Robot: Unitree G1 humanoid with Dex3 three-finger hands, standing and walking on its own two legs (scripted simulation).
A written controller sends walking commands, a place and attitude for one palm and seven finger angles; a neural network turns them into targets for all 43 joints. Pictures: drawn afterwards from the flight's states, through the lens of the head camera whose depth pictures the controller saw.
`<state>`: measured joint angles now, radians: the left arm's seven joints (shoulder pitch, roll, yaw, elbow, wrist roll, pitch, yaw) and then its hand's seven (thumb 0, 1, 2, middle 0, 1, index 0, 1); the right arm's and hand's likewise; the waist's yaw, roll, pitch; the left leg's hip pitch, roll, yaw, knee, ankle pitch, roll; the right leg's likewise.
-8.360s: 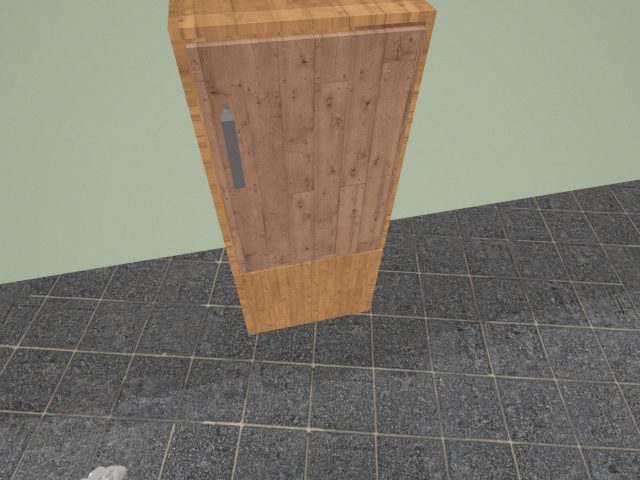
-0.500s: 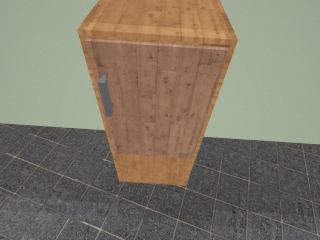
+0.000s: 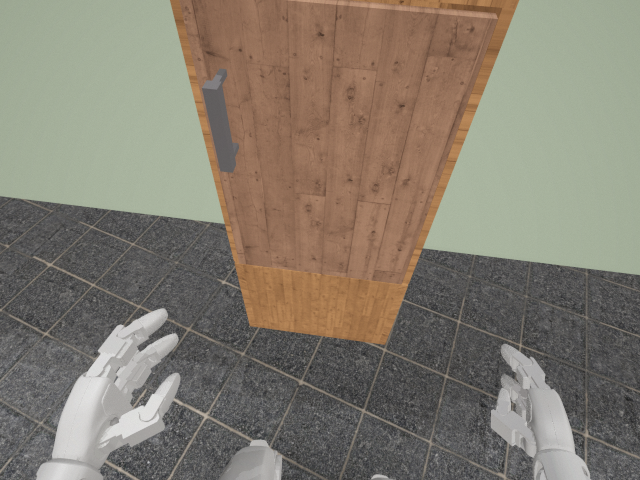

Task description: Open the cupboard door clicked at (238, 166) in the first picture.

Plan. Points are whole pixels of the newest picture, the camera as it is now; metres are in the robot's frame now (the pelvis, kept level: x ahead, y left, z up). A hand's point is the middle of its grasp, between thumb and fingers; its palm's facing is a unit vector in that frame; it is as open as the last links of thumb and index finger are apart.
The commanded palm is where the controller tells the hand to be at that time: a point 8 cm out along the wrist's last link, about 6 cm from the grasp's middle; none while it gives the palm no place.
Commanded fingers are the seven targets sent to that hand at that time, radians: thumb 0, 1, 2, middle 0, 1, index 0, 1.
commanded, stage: raise the hand with hooked fingers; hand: left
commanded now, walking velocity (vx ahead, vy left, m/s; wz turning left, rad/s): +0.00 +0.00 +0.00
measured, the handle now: (224, 122) +0.59 +0.20 +0.12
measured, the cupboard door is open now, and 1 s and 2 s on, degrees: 0 0 0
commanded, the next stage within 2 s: move the hooked fingers beside the handle in 1.68 s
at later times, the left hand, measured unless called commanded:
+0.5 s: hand (114, 340) +0.24 +0.25 +0.07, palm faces -0.02 -1.00 -0.06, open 11.6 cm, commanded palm +0.22 +0.30 +0.08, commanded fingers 0.00 -0.20 0.43 -0.28 -1.00 -0.28 -1.00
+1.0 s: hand (54, 287) +0.28 +0.31 +0.12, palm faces -0.01 -1.00 -0.05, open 13.9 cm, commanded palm +0.25 +0.36 +0.13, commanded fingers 0.00 -0.50 0.30 -0.30 -1.20 -0.30 -1.20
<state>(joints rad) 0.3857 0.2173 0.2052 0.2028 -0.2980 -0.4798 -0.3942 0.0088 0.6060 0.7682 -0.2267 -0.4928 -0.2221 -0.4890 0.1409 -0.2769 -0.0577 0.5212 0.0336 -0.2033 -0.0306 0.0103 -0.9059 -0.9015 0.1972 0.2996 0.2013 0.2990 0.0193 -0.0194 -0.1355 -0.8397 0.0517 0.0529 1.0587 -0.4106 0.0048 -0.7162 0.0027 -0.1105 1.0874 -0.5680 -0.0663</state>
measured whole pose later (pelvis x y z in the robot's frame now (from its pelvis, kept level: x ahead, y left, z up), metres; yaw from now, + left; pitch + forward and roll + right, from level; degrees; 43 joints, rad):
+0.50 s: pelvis +0.00 +0.02 +0.02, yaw -1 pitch +10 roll -2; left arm 0.25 0.31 0.30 0.20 -0.35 -0.38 -0.41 0.01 0.02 0.52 -0.27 -0.87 -0.26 -0.86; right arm 0.31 -0.27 0.01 0.62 0.04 -0.23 -0.07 0.01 -0.90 -0.90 0.20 0.30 0.20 0.30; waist -0.02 0.03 -0.10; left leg -0.76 0.05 0.06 0.94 -0.36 0.03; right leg -0.62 0.01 -0.10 0.92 -0.49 -0.03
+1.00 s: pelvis +0.01 +0.05 +0.04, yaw +1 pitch +6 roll -3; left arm 0.03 0.40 0.35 0.29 -0.33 -0.23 -0.47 -0.01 -0.47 0.31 -0.30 -1.18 -0.30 -1.18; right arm 0.24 -0.26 0.07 0.55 0.05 -0.21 -0.08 0.01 -0.90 -0.90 0.20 0.30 0.21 0.30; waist 0.02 0.02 -0.06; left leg -0.60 0.02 0.06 0.82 -0.32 0.07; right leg -0.44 -0.01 -0.11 0.76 -0.42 0.00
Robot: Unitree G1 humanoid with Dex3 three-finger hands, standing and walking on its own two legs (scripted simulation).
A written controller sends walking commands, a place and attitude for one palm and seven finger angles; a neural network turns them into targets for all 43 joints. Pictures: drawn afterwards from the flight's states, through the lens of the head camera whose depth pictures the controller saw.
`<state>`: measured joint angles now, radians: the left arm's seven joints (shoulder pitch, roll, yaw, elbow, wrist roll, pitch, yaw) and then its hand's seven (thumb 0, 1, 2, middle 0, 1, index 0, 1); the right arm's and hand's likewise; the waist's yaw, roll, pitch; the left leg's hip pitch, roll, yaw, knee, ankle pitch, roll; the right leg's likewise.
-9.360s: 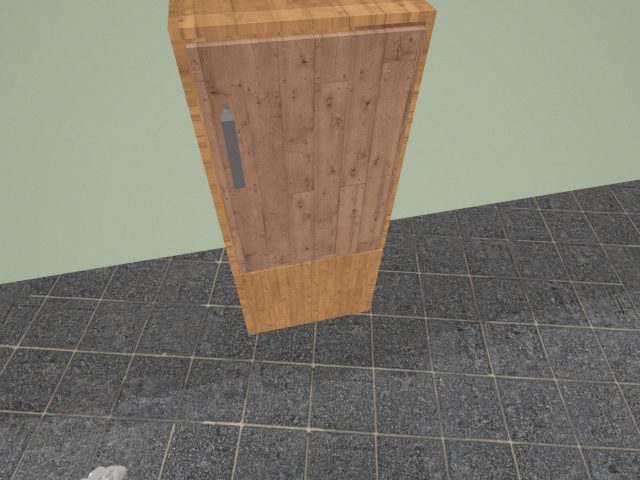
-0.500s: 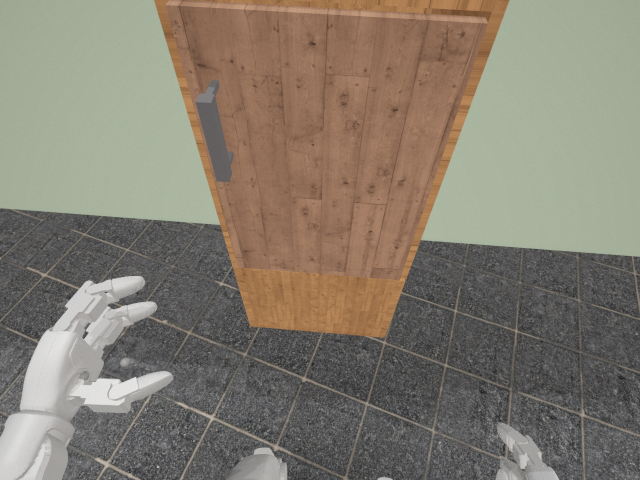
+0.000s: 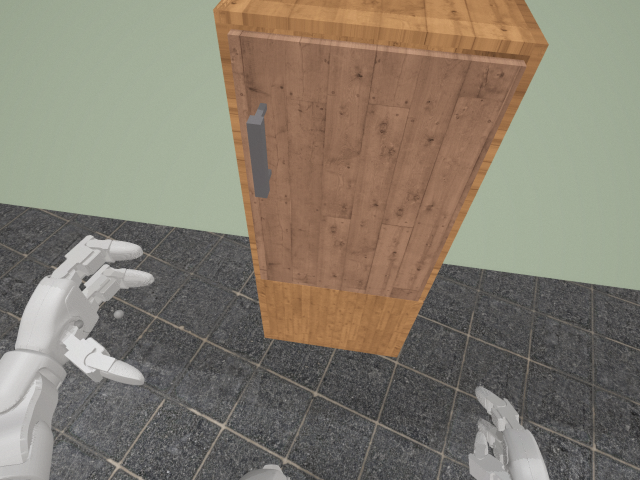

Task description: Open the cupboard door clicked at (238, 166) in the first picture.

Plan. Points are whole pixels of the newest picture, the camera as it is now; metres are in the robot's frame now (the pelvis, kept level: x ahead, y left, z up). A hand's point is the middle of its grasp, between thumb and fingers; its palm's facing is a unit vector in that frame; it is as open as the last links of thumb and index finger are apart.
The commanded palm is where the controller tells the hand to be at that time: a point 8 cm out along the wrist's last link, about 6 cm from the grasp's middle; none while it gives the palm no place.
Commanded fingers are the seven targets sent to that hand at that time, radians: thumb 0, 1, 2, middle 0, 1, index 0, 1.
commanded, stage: raise the hand with hooked fingers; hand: left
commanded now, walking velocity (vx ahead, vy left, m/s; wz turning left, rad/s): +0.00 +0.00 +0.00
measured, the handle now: (262, 152) +0.58 +0.15 +0.07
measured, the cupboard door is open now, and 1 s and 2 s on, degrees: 0 0 0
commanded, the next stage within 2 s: move the hooked fingers beside the handle in 0.68 s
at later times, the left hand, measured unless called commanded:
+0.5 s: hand (120, 294) +0.29 +0.26 +0.09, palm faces -0.03 -1.00 -0.03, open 14.0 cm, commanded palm +0.26 +0.31 +0.10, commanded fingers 0.00 -0.50 0.30 -0.30 -1.20 -0.30 -1.20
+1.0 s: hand (140, 275) +0.31 +0.24 +0.09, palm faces -0.02 -1.00 -0.03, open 14.0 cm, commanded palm +0.30 +0.29 +0.09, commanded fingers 0.00 -0.50 0.30 -0.30 -1.20 -0.30 -1.20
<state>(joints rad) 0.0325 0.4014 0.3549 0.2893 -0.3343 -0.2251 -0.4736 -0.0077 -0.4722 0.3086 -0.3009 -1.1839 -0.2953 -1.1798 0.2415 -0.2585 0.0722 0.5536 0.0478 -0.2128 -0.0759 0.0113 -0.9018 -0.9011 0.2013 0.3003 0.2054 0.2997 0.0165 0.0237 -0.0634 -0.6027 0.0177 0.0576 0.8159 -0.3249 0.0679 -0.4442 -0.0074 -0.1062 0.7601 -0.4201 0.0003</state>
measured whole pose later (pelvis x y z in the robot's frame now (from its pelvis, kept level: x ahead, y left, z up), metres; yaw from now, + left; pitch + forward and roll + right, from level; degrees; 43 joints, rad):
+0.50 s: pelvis +0.00 -0.01 +0.01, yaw -1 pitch +5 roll -2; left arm -0.05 0.44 0.42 0.42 -0.35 -0.22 -0.54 -0.01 -0.50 0.30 -0.30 -1.20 -0.30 -1.20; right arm 0.30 -0.30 0.05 0.58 0.05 -0.20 -0.08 0.01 -0.90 -0.90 0.20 0.30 0.20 0.30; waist -0.01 0.02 -0.05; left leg -0.56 0.03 0.06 0.75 -0.29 0.05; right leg -0.41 0.01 -0.10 0.71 -0.39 -0.02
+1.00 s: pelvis -0.01 -0.03 +0.00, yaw +0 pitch +6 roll -2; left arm -0.23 0.46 0.41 0.61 -0.33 -0.24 -0.55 -0.01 -0.50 0.30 -0.30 -1.20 -0.30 -1.20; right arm 0.27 -0.29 0.06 0.61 0.06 -0.19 -0.10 0.01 -0.90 -0.90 0.20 0.30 0.20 0.30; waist 0.00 0.03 -0.05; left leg -0.59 0.04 0.04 0.78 -0.29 0.03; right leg -0.45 0.02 -0.12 0.75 -0.41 -0.04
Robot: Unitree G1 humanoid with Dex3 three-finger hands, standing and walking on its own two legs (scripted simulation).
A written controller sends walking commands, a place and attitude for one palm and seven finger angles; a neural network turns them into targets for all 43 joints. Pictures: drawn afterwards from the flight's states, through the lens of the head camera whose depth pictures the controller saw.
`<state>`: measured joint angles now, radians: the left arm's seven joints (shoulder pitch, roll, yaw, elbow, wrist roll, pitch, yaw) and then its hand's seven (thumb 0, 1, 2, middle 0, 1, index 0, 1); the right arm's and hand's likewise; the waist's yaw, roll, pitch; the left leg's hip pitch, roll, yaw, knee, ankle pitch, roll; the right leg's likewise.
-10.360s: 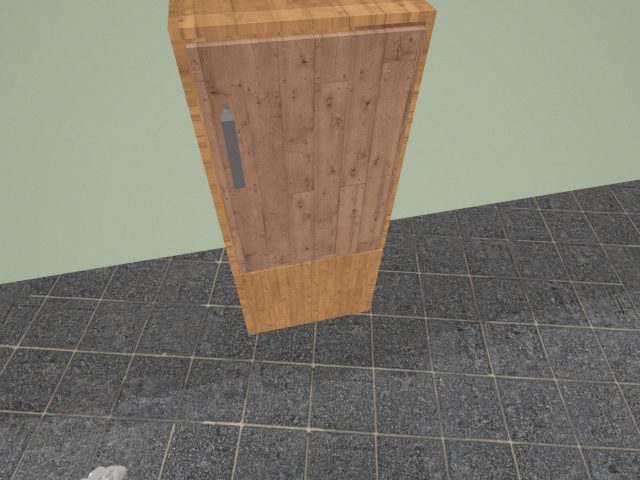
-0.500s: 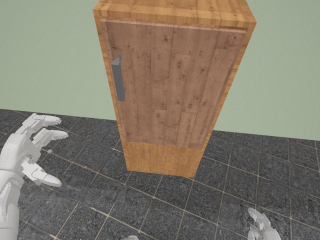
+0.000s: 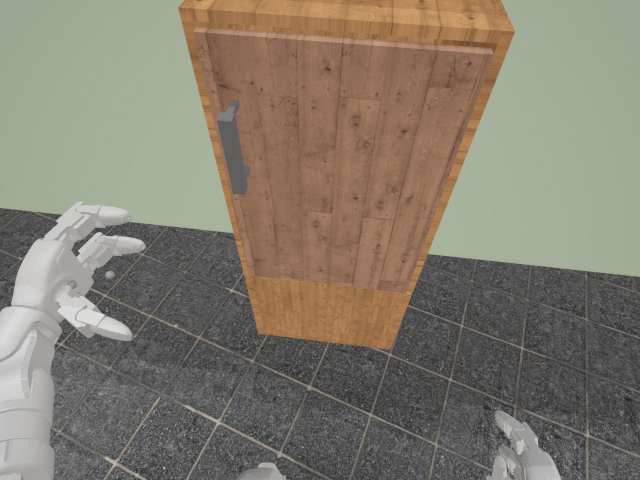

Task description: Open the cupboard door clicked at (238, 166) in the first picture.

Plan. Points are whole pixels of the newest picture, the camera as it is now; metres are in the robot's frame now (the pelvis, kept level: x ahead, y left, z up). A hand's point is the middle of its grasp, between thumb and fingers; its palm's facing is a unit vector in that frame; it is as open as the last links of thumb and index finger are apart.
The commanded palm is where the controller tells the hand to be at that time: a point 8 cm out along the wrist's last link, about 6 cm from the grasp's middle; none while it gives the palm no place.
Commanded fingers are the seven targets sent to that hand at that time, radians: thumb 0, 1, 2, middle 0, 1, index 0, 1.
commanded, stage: move the hooked fingers beside the handle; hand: left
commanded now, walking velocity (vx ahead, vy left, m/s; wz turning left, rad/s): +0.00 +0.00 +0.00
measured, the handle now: (237, 149) +0.58 +0.17 +0.07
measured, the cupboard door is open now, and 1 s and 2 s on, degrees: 0 0 0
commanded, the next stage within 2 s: none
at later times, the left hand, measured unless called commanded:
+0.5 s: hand (142, 222) +0.41 +0.26 +0.09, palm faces -0.06 -1.00 -0.01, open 14.0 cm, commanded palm +0.39 +0.31 +0.09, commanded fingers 0.00 -0.50 0.30 -0.30 -1.20 -0.30 -1.20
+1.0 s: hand (163, 185) +0.48 +0.26 +0.09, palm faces -0.06 -1.00 +0.00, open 14.0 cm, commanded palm +0.47 +0.31 +0.08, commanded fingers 0.00 -0.50 0.30 -0.30 -1.20 -0.30 -1.20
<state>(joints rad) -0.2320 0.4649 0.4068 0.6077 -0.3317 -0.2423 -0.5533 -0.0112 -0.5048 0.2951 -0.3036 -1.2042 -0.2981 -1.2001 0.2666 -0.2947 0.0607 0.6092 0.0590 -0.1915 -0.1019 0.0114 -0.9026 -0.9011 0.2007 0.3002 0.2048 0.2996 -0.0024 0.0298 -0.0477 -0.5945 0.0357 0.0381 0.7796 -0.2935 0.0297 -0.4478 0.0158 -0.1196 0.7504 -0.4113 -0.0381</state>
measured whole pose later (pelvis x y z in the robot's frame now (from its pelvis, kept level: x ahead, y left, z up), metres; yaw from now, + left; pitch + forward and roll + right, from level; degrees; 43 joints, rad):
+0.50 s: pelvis +0.01 +0.01 -0.01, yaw -2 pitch +11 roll -2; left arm -0.48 0.53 0.44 0.86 -0.27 -0.29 -0.54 -0.01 -0.50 0.30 -0.30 -1.20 -0.30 -1.20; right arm 0.35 -0.30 0.04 0.62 0.05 -0.08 -0.07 0.01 -0.90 -0.90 0.20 0.30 0.20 0.30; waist -0.06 0.01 -0.07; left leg -0.68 0.04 0.07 0.82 -0.33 0.04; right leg -0.54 0.02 -0.09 0.78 -0.43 -0.03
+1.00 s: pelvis +0.01 +0.02 -0.02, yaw -3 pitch +15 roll -3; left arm -0.77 0.62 0.45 1.14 -0.17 -0.34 -0.48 -0.01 -0.50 0.30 -0.30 -1.20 -0.30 -1.20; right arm 0.37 -0.30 0.05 0.63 0.03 0.01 -0.06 0.01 -0.90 -0.90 0.20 0.30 0.21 0.30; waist -0.12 0.01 -0.08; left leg -0.80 0.05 0.07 0.89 -0.35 0.05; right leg -0.66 0.02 -0.08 0.84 -0.44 -0.02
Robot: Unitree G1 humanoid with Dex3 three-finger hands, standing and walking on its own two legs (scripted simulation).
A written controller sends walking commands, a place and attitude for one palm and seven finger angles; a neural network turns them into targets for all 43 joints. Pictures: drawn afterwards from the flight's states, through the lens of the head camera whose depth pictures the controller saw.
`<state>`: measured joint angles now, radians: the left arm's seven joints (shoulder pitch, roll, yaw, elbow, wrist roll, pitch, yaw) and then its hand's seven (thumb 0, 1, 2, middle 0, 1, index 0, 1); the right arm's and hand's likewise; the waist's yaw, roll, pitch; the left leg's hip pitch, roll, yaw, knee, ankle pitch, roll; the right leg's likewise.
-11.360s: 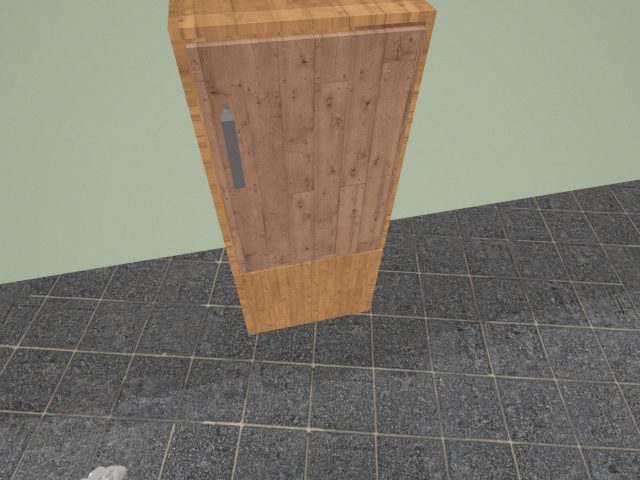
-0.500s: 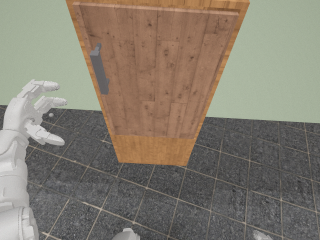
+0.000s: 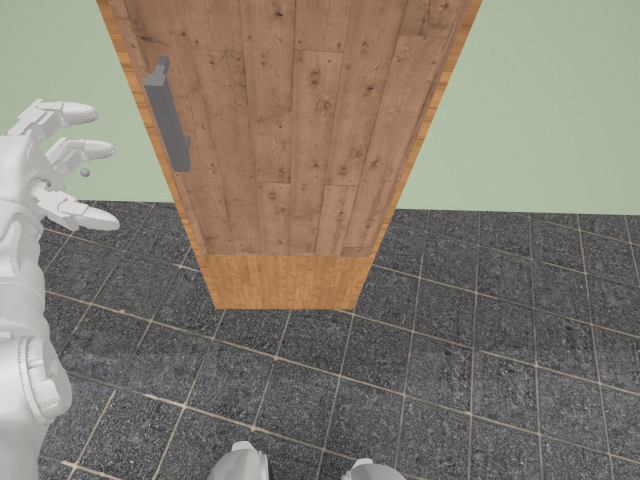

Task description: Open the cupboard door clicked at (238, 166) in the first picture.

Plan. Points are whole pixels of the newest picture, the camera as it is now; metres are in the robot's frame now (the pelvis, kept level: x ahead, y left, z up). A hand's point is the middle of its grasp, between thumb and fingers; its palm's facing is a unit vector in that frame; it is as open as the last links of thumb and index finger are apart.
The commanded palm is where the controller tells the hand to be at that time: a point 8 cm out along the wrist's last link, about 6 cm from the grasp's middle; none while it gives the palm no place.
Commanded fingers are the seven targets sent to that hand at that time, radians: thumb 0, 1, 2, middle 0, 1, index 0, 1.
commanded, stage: move the hooked fingers beside the handle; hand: left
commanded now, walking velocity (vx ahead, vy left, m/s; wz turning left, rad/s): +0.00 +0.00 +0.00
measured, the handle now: (173, 117) +0.56 +0.18 +0.09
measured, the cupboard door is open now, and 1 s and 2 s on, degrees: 0 0 0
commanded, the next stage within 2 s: slide the fingers in behind the handle in 1.18 s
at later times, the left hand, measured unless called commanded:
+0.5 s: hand (103, 130) +0.52 +0.26 +0.10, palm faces +0.00 -1.00 +0.00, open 14.0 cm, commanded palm +0.50 +0.30 +0.09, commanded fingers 0.00 -0.50 0.30 -0.30 -1.20 -0.30 -1.20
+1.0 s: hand (102, 141) +0.51 +0.26 +0.09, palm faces -0.01 -1.00 +0.01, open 14.0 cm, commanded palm +0.50 +0.30 +0.09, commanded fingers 0.00 -0.50 0.30 -0.30 -1.20 -0.30 -1.20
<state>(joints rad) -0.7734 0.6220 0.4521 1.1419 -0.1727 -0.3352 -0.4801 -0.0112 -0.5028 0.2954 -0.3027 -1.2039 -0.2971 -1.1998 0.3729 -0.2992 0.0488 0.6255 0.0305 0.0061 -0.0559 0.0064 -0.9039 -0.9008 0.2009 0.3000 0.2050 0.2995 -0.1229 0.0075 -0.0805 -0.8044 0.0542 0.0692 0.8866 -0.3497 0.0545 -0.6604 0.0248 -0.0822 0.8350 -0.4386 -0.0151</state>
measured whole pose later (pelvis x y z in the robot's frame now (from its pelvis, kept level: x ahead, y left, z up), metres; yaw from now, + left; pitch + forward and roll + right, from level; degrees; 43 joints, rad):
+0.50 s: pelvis +0.01 +0.00 -0.01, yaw -2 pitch +21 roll -4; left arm -0.99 0.77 0.50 1.29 -0.09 -0.30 -0.45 -0.01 -0.50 0.30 -0.30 -1.20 -0.30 -1.20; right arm 0.44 -0.30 0.06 0.62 0.01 0.07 -0.04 0.00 -0.90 -0.90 0.20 0.30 0.20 0.30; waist -0.20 0.02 -0.08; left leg -0.95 0.08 0.06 0.96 -0.38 0.06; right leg -0.79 0.05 -0.08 0.88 -0.45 -0.01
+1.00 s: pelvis +0.01 +0.01 -0.01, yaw -1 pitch +21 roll -5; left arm -0.95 0.70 0.46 1.23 -0.11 -0.31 -0.44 -0.01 -0.50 0.30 -0.30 -1.20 -0.30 -1.20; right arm 0.38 -0.30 0.05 0.61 0.01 0.09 -0.04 0.00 -0.90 -0.90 0.20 0.30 0.20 0.30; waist -0.17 0.02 -0.10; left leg -0.94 0.07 0.05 0.97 -0.40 0.06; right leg -0.77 0.04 -0.09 0.88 -0.46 -0.01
